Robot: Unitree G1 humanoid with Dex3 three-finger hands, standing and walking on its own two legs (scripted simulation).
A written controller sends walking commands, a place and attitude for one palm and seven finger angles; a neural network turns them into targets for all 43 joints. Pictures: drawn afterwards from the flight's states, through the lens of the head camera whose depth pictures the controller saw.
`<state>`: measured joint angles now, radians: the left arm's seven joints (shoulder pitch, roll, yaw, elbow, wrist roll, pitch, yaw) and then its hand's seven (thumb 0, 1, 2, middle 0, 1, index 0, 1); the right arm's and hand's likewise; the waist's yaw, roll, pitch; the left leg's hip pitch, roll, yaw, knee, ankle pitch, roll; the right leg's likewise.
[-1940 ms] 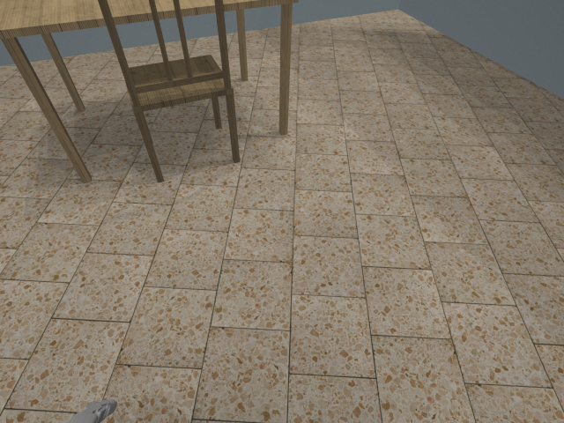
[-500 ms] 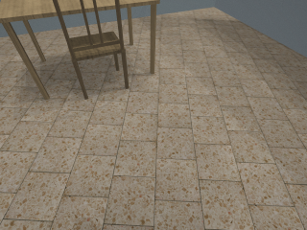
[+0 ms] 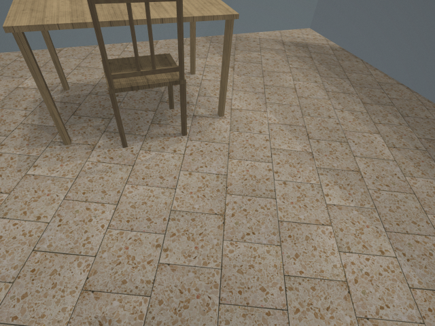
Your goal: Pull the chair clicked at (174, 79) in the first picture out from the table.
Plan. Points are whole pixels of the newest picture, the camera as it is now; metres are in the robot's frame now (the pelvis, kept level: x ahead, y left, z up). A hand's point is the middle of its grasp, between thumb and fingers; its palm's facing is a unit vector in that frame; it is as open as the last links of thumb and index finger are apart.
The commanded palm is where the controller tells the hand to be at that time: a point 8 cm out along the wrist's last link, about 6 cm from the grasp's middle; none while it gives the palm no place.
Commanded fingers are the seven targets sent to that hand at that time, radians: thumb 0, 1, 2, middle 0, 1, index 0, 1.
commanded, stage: walk to a spot facing it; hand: left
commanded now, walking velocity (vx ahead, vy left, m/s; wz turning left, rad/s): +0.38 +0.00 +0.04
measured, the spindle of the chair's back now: (134, 39) +1.39 +0.52 -0.07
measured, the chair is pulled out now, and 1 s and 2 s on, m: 0.00 0.00 0.00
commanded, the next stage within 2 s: turn to face it in 1.54 s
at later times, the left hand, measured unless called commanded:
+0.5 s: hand (168, 247) +0.35 +0.15 -0.18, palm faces -0.05 -0.99 -0.16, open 7.3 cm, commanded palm none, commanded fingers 0.00 0.90 0.90 -0.20 -0.30 -0.20 -0.30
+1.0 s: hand (146, 244) +0.36 +0.21 -0.19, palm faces +0.13 -0.98 -0.12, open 7.3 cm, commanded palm none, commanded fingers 0.00 0.90 0.90 -0.20 -0.30 -0.20 -0.30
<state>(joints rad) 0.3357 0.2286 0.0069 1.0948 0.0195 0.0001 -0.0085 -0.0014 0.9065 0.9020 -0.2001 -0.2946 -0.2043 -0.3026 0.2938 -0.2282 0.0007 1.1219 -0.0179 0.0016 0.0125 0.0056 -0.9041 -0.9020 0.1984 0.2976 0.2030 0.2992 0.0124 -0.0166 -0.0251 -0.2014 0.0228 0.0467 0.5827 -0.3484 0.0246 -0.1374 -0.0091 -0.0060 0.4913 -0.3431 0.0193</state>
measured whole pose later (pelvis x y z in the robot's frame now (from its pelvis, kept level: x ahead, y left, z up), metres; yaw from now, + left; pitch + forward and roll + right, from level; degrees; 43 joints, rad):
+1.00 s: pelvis +0.43 +0.05 +0.00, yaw +2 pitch -2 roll -2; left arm 0.40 0.17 0.04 1.15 0.02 -0.02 0.00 0.00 0.91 0.90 -0.20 -0.29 -0.20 -0.30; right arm 0.14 -0.15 -0.04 0.99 -0.03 -0.07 0.01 0.00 -0.91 -0.90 0.20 0.30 0.20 0.30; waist 0.04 -0.03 0.07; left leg -0.34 0.07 0.18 0.63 -0.27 0.07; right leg -0.30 -0.06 -0.08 1.12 -0.46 -0.01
